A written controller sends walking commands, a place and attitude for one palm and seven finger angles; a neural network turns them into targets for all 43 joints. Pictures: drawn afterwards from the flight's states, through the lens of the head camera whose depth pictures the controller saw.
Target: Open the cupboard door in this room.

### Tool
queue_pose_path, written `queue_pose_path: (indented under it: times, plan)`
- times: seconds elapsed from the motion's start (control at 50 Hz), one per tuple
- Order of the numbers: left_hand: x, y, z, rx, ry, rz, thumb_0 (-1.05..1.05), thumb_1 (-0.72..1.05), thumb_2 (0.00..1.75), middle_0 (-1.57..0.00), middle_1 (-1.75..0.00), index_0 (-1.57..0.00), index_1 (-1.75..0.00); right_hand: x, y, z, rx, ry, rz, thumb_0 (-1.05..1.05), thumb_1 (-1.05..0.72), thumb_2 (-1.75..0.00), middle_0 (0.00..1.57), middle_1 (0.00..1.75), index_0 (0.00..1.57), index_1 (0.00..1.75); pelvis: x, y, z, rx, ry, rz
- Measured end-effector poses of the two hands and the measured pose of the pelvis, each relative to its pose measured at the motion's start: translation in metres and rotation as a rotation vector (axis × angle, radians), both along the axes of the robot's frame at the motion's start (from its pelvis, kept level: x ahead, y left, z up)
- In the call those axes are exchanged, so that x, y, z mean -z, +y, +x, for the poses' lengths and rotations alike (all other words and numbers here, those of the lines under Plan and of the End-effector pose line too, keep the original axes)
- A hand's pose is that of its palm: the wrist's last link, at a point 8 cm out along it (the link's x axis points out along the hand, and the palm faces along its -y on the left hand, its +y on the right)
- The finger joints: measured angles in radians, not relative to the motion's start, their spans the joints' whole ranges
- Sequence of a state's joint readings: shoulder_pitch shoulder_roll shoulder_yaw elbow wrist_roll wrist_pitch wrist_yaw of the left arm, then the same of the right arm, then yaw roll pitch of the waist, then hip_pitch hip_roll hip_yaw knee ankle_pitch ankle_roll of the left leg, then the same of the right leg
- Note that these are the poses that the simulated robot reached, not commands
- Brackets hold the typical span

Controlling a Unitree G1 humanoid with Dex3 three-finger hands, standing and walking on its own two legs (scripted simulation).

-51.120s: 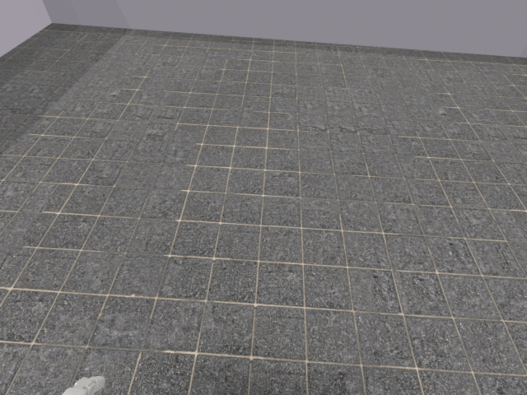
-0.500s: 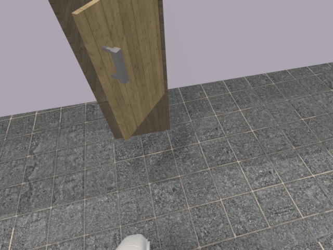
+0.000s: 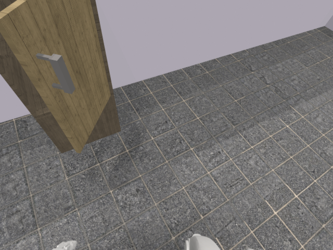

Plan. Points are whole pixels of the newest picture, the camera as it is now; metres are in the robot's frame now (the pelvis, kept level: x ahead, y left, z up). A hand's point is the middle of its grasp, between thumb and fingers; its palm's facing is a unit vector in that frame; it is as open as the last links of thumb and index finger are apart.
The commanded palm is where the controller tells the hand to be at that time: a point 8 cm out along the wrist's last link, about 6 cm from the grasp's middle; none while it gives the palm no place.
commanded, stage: walk to a spot facing it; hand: left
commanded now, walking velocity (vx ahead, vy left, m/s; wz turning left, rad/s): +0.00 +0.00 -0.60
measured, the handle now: (56, 73) +0.52 +0.37 +0.06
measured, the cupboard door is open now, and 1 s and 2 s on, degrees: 50 50 50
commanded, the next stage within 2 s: none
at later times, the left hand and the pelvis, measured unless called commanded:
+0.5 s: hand (111, 236) +0.16 +0.16 -0.18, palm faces -0.29 -0.94 -0.18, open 7.4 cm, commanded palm none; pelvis +0.03 -0.01 -0.01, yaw -18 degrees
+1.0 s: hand (194, 174) +0.36 -0.07 -0.17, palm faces -0.59 -0.78 -0.21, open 7.4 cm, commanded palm none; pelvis +0.15 -0.15 -0.01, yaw -35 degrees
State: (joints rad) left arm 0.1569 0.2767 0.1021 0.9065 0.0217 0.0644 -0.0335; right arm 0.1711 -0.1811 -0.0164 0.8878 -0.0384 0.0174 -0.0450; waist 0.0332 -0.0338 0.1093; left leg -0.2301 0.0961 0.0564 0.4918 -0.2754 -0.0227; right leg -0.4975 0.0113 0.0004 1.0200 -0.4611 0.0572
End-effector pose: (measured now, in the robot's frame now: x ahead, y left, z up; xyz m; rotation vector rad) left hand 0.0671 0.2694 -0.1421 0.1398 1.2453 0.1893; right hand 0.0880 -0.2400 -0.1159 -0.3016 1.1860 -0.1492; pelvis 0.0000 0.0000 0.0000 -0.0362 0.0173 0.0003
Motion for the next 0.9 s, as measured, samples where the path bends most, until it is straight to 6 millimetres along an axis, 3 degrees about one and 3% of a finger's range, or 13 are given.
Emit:
queue_pose_path:
  times: [0.1, 0.16, 0.28, 0.38, 0.46, 0.58, 0.68, 0.78, 0.84, 0.9]
  plan:
    - [-0.008, -0.016, 0.038, 0.121, -0.028, 0.028, 0.00, 0.91, 0.90, -0.20, -0.30, -0.19, -0.30, 0.015, -0.024, -0.047, 0.124, 0.056, 0.024, 0.00, -0.90, -0.90, 0.21, 0.30, 0.20, 0.30, 0.005, -0.011, 0.002, 0.077, -0.005, 0.006]
    - [-0.005, -0.030, 0.058, 0.186, -0.064, 0.067, 0.00, 0.91, 0.90, -0.20, -0.30, -0.19, -0.30, 0.034, -0.045, -0.072, 0.199, 0.084, 0.038, 0.00, -0.90, -0.90, 0.21, 0.30, 0.20, 0.30, 0.019, -0.023, 0.003, 0.121, -0.002, 0.030]
    - [-0.012, -0.050, 0.066, 0.251, -0.040, 0.078, 0.00, 0.90, 0.90, -0.20, -0.30, -0.20, -0.30, 0.026, -0.060, -0.089, 0.289, 0.097, 0.029, 0.00, -0.90, -0.90, 0.20, 0.30, 0.20, 0.29, 0.009, -0.025, 0.000, 0.188, -0.013, 0.042]
    - [-0.006, -0.058, 0.071, 0.300, -0.014, 0.030, 0.00, 0.90, 0.90, -0.20, -0.30, -0.20, -0.30, 0.011, -0.053, -0.082, 0.323, 0.027, 0.027, 0.00, -0.90, -0.90, 0.20, 0.30, 0.20, 0.29, 0.005, -0.021, 0.009, 0.244, -0.009, 0.050]
    - [0.009, -0.057, 0.086, 0.335, 0.004, -0.016, 0.00, 0.90, 0.90, -0.20, -0.30, -0.20, -0.30, 0.010, -0.041, -0.080, 0.355, -0.026, 0.000, 0.00, -0.90, -0.90, 0.20, 0.30, 0.20, 0.29, 0.013, -0.010, 0.024, 0.293, 0.004, 0.024]
    - [-0.001, -0.078, 0.142, 0.433, -0.019, -0.060, 0.00, 0.90, 0.90, -0.20, -0.30, -0.20, -0.30, -0.001, -0.012, -0.117, 0.453, 0.064, 0.020, 0.00, -0.90, -0.90, 0.20, 0.30, 0.20, 0.29, -0.001, -0.015, 0.049, 0.367, 0.002, 0.006]
    - [-0.009, -0.120, 0.200, 0.524, -0.068, -0.077, 0.00, 0.91, 0.90, -0.20, -0.30, -0.19, -0.30, -0.001, 0.008, -0.151, 0.561, 0.189, 0.072, 0.00, -0.90, -0.90, 0.21, 0.30, 0.20, 0.29, -0.004, -0.031, 0.072, 0.440, 0.005, 0.012]
    - [-0.008, -0.186, 0.259, 0.653, -0.087, -0.080, 0.00, 0.91, 0.90, -0.19, -0.29, -0.19, -0.30, 0.009, 0.021, -0.175, 0.683, 0.297, 0.148, 0.00, -0.90, -0.90, 0.21, 0.30, 0.20, 0.29, 0.003, -0.061, 0.097, 0.510, 0.001, 0.032]
    - [-0.005, -0.235, 0.294, 0.724, -0.120, -0.077, 0.00, 0.91, 0.90, -0.19, -0.29, -0.19, -0.30, 0.020, 0.020, -0.181, 0.744, 0.356, 0.203, 0.00, -0.90, -0.90, 0.21, 0.30, 0.20, 0.29, 0.013, -0.088, 0.114, 0.541, -0.002, 0.038]
    - [0.002, -0.274, 0.320, 0.746, -0.196, -0.071, 0.00, 0.91, 0.90, -0.20, -0.30, -0.19, -0.30, 0.037, 0.004, -0.175, 0.784, 0.399, 0.255, 0.00, -0.90, -0.90, 0.21, 0.30, 0.20, 0.29, 0.028, -0.119, 0.128, 0.567, -0.018, 0.055]
